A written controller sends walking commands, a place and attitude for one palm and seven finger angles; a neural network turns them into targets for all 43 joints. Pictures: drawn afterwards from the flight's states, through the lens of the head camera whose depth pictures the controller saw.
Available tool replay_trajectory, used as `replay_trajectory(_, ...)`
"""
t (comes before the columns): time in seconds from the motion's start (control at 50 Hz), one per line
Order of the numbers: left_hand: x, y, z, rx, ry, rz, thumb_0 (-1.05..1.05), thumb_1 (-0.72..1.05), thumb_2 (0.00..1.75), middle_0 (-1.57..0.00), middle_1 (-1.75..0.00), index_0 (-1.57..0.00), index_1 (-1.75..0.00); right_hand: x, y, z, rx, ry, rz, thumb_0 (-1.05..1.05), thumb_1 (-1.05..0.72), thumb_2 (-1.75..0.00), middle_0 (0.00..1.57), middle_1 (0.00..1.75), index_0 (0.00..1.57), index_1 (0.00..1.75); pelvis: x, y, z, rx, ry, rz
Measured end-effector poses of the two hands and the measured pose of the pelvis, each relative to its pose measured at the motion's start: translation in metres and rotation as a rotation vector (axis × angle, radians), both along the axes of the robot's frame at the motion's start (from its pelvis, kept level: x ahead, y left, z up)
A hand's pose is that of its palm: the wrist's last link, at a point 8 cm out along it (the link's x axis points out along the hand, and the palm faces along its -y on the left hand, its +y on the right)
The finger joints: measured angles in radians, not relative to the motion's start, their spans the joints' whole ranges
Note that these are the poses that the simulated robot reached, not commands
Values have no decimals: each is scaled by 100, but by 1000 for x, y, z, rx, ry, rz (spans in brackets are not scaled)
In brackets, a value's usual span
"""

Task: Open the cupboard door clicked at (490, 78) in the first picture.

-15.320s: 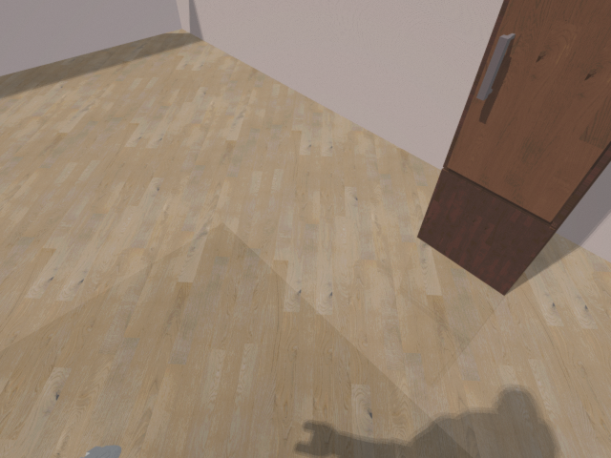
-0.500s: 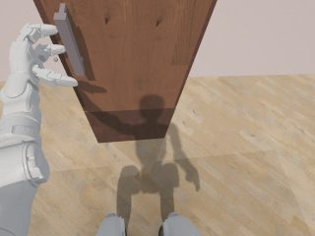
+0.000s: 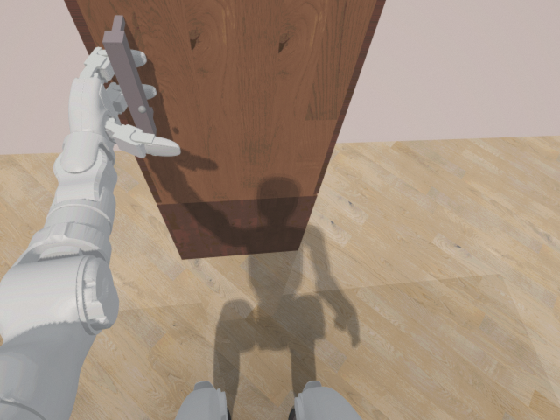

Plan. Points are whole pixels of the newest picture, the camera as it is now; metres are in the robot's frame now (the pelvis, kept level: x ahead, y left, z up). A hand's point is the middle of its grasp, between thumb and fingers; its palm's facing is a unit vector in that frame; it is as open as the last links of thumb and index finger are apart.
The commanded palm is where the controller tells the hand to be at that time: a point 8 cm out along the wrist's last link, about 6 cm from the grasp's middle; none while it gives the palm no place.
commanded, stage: slide the fingers in behind the handle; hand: left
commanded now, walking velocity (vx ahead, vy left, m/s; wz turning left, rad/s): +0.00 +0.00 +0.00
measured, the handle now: (135, 83) +0.58 +0.16 +0.10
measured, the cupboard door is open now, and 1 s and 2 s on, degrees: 0 0 23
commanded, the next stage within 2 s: close the thumb around the handle in 0.52 s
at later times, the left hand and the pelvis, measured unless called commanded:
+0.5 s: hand (151, 108) +0.53 +0.14 +0.10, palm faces +0.04 -1.00 -0.01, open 14.1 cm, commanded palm +0.50 +0.18 +0.10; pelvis +0.00 -0.02 +0.00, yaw +0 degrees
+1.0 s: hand (151, 108) +0.53 +0.14 +0.10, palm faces +0.03 -1.00 -0.01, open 10.0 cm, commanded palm +0.50 +0.18 +0.10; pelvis +0.01 -0.01 +0.00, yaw +1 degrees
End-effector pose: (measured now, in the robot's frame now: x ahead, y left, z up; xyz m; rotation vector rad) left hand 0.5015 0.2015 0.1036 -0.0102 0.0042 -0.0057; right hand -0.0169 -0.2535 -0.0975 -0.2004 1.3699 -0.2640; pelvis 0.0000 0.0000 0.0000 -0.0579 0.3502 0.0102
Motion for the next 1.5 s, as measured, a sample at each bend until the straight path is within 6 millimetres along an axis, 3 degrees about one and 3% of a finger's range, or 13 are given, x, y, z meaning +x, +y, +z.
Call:
replay_trajectory(0.08,0,-10,-1,2,13,17,-2,-50,30,-30,-120,-30,-120,-5,0,-1,11,0,-9,0,-91,-90,20,30,20,30,-1,-2,0,5,-3,-4)
replay_trajectory(0.34,-1,-12,-1,22,5,48,-2,-50,30,-29,-120,-27,-120,-14,-12,-2,14,28,-15,0,-91,-90,20,30,20,30,-2,-12,1,14,-1,-3)
replay_trajectory(0.72,1,-13,-1,20,7,41,-2,-47,31,-29,-120,-28,-120,9,-21,-1,5,0,7,0,-91,-90,20,30,20,30,5,-17,2,17,2,5)
replay_trajectory(0.88,2,-12,-2,18,11,35,-2,-20,42,-31,-123,-31,-123,16,-17,-2,12,-14,10,0,-91,-90,20,30,20,30,7,-15,3,17,4,5)
replay_trajectory(1.24,-1,-10,-1,12,-2,38,0,71,81,-36,-133,-36,-133,7,-11,0,16,2,-13,0,-91,-90,20,30,20,30,9,-10,4,16,-2,-5)
replay_trajectory(1.5,-3,-11,-1,13,-2,38,0,73,80,-35,-135,-35,-134,9,-11,-1,11,-8,-10,0,-91,-90,20,30,20,30,7,-8,4,15,-8,-3)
